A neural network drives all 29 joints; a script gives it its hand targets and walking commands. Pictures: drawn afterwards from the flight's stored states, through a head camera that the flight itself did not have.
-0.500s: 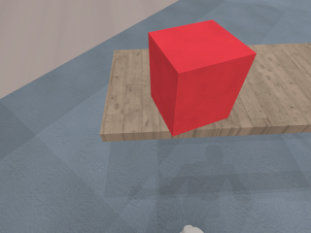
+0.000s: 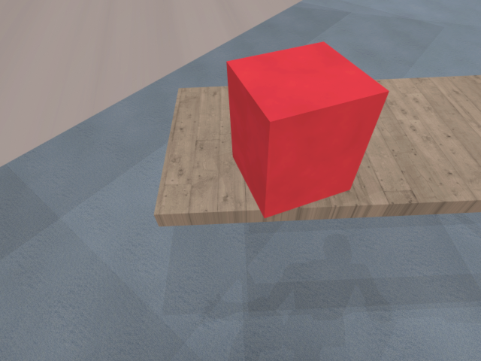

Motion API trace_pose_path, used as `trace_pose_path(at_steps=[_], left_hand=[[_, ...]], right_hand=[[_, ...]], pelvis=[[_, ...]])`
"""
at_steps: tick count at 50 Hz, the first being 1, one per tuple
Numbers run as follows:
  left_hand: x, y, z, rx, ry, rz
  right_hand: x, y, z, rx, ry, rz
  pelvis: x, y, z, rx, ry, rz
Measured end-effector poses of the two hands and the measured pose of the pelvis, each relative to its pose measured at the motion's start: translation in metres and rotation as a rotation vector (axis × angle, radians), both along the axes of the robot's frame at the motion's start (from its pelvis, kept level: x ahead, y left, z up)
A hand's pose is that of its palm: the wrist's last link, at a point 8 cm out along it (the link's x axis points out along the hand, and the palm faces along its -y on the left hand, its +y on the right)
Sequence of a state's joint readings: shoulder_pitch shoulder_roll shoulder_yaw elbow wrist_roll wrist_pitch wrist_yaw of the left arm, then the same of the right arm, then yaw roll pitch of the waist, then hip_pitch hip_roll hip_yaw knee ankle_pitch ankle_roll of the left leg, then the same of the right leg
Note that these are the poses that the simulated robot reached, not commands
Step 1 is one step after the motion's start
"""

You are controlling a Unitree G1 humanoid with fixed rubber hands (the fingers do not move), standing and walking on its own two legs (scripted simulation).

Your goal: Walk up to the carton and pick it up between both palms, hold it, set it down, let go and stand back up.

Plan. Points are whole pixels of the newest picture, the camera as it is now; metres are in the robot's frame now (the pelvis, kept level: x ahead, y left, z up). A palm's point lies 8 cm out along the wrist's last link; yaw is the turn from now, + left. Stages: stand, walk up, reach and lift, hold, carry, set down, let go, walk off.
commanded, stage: walk up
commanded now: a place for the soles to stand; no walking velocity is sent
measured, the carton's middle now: (293, 131) +0.54 -0.12 +0.08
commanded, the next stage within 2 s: none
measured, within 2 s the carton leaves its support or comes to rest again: neither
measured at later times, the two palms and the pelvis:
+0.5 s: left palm out of the picture +0.11 +0.34 -0.07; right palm out of the picture +0.09 -0.32 -0.09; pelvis +0.02 +0.01 +0.00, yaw +0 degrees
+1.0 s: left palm out of the picture +0.10 +0.35 -0.06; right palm out of the picture +0.10 -0.31 -0.10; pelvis +0.02 +0.01 +0.00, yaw +0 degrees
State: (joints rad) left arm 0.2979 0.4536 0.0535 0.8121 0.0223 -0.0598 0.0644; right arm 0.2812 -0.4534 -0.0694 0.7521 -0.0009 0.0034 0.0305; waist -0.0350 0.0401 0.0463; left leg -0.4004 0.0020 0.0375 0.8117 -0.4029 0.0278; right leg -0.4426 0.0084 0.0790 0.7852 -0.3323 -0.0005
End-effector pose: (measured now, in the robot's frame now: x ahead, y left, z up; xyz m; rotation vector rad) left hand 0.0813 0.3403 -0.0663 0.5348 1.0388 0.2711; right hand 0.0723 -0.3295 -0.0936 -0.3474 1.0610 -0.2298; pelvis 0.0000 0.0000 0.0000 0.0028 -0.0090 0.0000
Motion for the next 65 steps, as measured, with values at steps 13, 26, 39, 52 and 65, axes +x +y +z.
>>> trace_pose_path(at_steps=[13, 26, 39, 52, 65], left_hand=[[-0.013, 0.017, -0.01, -0.029, 0.023, 0.05], [0.028, 0.004, 0.0, -0.019, -0.038, 0.001], [0.025, 0.014, -0.008, -0.032, 0.012, 0.004], [0.007, 0.019, -0.003, -0.012, 0.006, 0.046], [-0.006, 0.027, -0.012, -0.04, -0.009, 0.017]], right_hand=[[0.026, 0.02, 0.007, -0.018, -0.001, 0.043], [0.024, 0.01, 0.004, -0.003, -0.005, 0.016], [0.013, 0.022, 0.004, -0.003, 0.018, -0.014], [0.022, 0.025, -0.004, 0.013, 0.041, 0.026], [-0.022, 0.038, -0.004, 0.004, 0.039, -0.016]], pelvis=[[0.012, 0.017, 0.001, -0.019, 0.001, -0.001], [0.02, 0.007, 0.002, -0.006, -0.017, -0.004], [0.021, 0.019, 0.002, -0.01, -0.009, -0.007], [0.016, 0.017, 0.001, -0.005, -0.013, -0.005], [-0.015, 0.032, -0.003, -0.011, -0.049, -0.014]])
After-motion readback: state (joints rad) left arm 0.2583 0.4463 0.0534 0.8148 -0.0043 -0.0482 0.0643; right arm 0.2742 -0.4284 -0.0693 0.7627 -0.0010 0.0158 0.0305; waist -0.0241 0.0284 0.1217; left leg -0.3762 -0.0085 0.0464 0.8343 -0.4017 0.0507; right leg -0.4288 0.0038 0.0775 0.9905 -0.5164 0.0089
